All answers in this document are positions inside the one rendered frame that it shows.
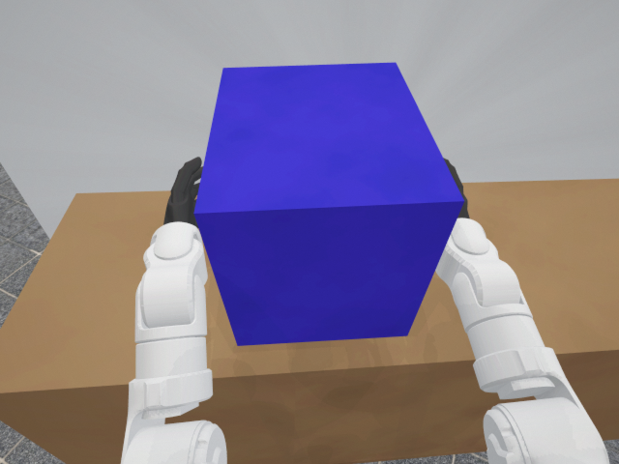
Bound left robot forearm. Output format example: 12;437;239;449
121;222;213;464

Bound carton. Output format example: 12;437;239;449
194;63;464;346

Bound left robot upper arm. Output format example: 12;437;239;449
123;420;227;464

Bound robot right hand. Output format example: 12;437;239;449
443;158;470;218

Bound right robot upper arm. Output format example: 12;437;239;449
484;397;607;464

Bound robot left hand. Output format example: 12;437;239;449
163;157;203;229

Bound right robot forearm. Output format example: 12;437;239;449
435;218;609;464

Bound pedestal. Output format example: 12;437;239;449
0;179;619;464

